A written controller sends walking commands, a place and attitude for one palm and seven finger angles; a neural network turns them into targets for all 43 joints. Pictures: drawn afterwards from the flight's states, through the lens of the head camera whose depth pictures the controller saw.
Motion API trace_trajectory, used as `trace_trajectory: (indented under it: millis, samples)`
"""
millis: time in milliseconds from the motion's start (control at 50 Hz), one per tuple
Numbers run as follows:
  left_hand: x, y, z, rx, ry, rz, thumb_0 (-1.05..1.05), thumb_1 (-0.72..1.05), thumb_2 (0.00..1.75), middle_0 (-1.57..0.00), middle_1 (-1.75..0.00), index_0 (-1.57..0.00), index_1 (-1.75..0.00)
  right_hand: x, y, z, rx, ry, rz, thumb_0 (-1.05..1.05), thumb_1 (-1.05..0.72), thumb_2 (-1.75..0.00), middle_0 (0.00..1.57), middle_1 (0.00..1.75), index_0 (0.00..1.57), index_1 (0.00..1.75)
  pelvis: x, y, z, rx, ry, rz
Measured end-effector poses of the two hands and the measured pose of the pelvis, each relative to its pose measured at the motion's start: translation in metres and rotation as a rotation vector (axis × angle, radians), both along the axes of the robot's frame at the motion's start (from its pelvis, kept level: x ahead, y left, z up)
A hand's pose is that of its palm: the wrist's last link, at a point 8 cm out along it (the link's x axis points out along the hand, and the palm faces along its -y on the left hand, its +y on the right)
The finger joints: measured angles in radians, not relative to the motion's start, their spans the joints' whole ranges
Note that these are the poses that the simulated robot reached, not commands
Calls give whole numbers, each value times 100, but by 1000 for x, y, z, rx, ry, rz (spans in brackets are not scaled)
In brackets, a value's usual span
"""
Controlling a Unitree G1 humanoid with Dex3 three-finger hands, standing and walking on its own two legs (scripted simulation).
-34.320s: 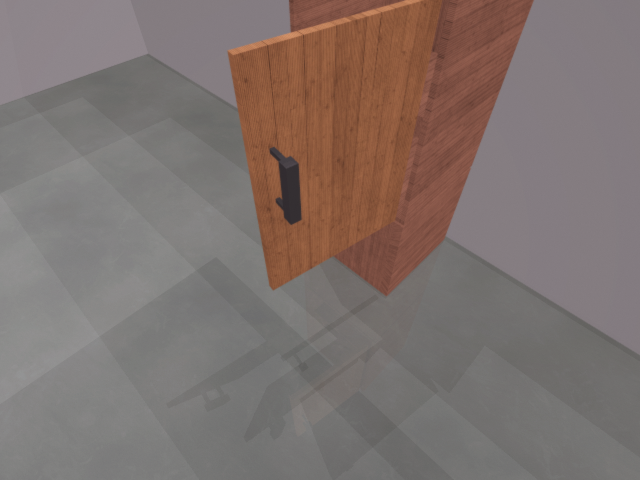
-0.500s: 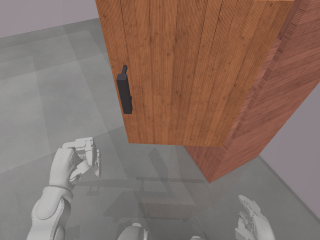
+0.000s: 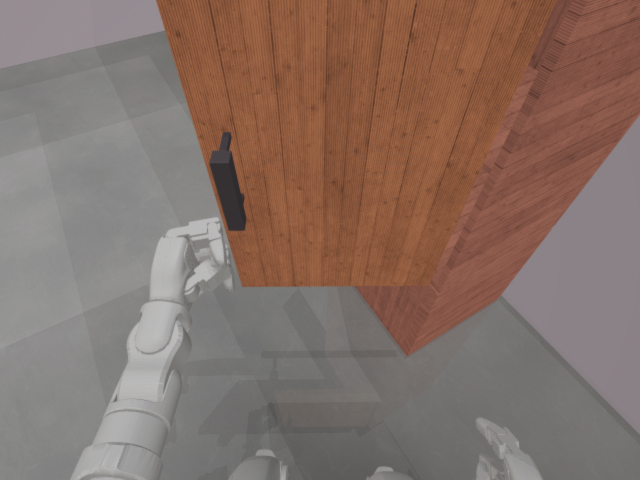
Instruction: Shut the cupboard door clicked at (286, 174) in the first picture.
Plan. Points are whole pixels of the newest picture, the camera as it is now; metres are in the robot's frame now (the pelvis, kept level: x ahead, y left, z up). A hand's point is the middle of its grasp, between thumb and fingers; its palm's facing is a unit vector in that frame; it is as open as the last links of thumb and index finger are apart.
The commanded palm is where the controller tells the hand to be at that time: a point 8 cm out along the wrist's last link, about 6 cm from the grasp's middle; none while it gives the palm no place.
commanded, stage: bring the fist close to the handle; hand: left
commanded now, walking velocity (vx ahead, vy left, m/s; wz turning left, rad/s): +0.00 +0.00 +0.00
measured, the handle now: (231, 182) +0.50 +0.15 +0.07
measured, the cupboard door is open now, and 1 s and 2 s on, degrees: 60 59 43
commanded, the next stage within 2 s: push the door shut along its arc in 0.64 s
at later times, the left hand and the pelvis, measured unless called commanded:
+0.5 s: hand (248, 233) +0.41 +0.11 +0.07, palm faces +0.04 -1.00 -0.03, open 3.1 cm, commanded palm +0.38 +0.16 +0.07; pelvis +0.00 -0.01 +0.00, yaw -1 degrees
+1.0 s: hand (242, 220) +0.43 +0.12 +0.07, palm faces -0.03 -1.00 -0.03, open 3.1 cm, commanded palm +0.41 +0.17 +0.07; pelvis -0.01 -0.01 -0.01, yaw +0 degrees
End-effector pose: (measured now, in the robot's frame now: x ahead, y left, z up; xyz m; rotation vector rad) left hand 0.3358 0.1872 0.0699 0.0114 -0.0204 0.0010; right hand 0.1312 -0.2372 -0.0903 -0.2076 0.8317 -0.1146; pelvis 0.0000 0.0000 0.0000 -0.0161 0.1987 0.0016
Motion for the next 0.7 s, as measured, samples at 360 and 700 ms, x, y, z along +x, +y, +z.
trace_trajectory:
  millis: [360,700]
  samples:
    - [59,-26,3,4,-9,30,1,90,90,-129,-150,-129,-150,-53,-19,-18,3,168,-82,1,-90,-90,21,30,20,30,-1,-6,-2,11,42,-20]
    - [46,-21,2,12,-20,36,1,90,90,-130,-150,-130,-150,-56,-27,-17,-3,184,-89,1,-90,-90,20,30,20,30,-3,-11,0,13,29,-16]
